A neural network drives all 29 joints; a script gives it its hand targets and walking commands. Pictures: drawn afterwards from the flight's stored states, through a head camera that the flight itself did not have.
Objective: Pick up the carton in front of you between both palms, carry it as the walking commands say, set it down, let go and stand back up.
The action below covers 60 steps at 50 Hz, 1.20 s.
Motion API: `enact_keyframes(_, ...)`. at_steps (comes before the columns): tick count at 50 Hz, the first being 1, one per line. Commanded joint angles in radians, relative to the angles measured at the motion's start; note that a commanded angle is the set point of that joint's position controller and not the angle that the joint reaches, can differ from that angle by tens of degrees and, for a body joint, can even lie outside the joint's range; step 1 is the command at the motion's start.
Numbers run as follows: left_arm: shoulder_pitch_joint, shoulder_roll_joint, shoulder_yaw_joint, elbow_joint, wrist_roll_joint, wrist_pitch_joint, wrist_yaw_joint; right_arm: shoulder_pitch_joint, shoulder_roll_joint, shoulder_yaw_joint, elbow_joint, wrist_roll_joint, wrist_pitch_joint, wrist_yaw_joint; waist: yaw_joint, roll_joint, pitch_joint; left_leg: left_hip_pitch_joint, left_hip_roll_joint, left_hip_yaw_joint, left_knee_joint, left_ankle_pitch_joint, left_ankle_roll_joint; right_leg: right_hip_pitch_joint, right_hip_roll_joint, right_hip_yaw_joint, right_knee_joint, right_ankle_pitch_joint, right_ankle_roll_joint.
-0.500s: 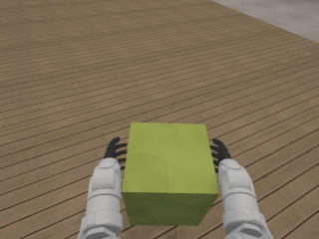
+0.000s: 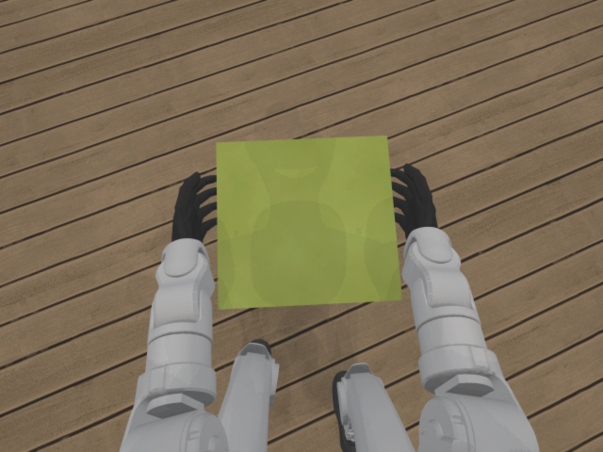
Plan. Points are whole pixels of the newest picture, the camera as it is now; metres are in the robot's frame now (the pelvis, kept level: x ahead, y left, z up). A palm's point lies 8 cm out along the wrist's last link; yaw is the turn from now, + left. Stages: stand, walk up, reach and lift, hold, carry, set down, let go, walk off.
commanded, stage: set down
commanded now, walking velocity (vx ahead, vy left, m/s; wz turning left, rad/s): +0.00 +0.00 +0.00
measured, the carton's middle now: (303, 234) +0.41 +0.04 -0.15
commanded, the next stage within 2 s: none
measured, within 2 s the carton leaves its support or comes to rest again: rests again in 1.98 s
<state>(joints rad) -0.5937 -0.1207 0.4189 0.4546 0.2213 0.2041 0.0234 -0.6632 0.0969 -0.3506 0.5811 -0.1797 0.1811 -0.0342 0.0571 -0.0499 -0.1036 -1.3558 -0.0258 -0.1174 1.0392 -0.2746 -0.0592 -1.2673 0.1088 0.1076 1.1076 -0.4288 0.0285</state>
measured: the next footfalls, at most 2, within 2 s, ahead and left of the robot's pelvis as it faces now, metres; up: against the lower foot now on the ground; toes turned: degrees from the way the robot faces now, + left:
none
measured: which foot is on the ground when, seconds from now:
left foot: down 0.00-1.00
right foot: down 0.00-1.00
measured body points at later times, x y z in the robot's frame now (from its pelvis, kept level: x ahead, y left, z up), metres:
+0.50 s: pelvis -0.02 +0.01 -0.12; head +0.25 +0.03 +0.24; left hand +0.42 +0.22 -0.23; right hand +0.47 -0.08 -0.23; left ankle +0.09 +0.14 -0.64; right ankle +0.03 -0.13 -0.64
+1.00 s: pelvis -0.05 +0.00 -0.23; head +0.29 +0.03 +0.06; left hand +0.43 +0.24 -0.38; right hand +0.51 -0.06 -0.37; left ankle +0.09 +0.14 -0.64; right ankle +0.03 -0.13 -0.64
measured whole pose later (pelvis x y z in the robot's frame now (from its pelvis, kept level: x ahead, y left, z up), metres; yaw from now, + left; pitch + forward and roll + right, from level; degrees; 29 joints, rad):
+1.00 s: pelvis -0.05 +0.00 -0.23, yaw -2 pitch +48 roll -1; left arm -1.12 0.02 0.57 0.65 0.20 0.26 0.07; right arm -1.34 -0.14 -0.25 0.99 -0.12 0.22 -0.10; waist 0.14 -0.08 0.02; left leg -2.27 -0.09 -0.13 1.85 -0.42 -0.12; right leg -2.19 0.21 0.09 1.95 -0.61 0.08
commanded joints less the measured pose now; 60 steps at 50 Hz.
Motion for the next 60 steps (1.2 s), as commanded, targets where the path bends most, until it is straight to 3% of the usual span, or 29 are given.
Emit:
enact_keyframes(1,-0.549,-0.861,-0.597,0.056,-0.079,0.014,-0.244,-0.529,0.968,0.578,0.027,0.08,0.014,0.206,0.044,-0.011,-0.917,0.571,-0.112,0.165,0.065,0.265,0.029,0.185,0.064,-0.089,-0.097,0.239,0.032)
enact_keyframes(5,-0.585,-0.843,-0.518,0.124,-0.051,0.056,-0.267,-0.569,0.954,0.506,0.086,0.05,0.055,0.212,0.051,-0.022,-0.844,0.413,-0.114,0.17,0.109,0.171,0.031,0.081,0.065,-0.091,-0.052,0.15,0.024)
enact_keyframes(10,-0.629,-0.827,-0.455,0.177,-0.044,0.055,-0.261,-0.619,0.918,0.451,0.141,0.033,0.042,0.2,0.057,-0.013,-0.872,0.309,-0.114,0.169,0.194,0.201,0.021,-0.051,0.078,-0.101,0.046,0.166,0.02)
enact_keyframes(18,-0.723,-0.817,-0.458,0.175,-0.079,0.033,-0.217,-0.73,0.855,0.462,0.161,0.065,0.004,0.17,0.069,0.003,-1.012,0.237,-0.117,0.176,0.331,0.251,-0.004,-0.213,0.105,-0.132,0.212,0.164,0.019)
enact_keyframes(26,-0.854,-0.786,-0.478,0.134,-0.12,0.036,-0.176,-0.871,0.807,0.485,0.171,0.112,0.005,0.159,0.091,0.002,-1.095,0.209,-0.117,0.192,0.446,0.213,-0.021,-0.345,0.12,-0.164,0.351,0.088,0.014)
enact_keyframes(40,-1.071,-0.687,-0.376,0.171,-0.111,0.044,-0.16,-1.064,0.699,0.39,0.32,0.108,0.016,0.15,0.122,0.0,-1.038,0.061,-0.106,0.226,0.623,0.122,-0.031,-0.559,0.124,-0.186,0.538,-0.027,-0.005)
enact_keyframes(55,-1.25,-0.514,-0.298,0.194,-0.165,0.014,-0.189,-1.257,0.589,0.456,0.371,0.186,0.005,0.105,0.206,-0.086,-1.02,-0.135,-0.066,0.266,0.819,0.172,-0.033,-0.526,0.104,-0.178,0.719,0.04,0.004)
enact_keyframes(60,-1.291,-0.483,-0.288,0.171,-0.201,0.0,-0.209,-1.291,0.613,0.508,0.331,0.202,-0.001,0.094,0.24,-0.182,-1.0,-0.231,-0.058,0.258,0.855,0.222,-0.022,-0.482,0.093,-0.171,0.762,0.127,0.009)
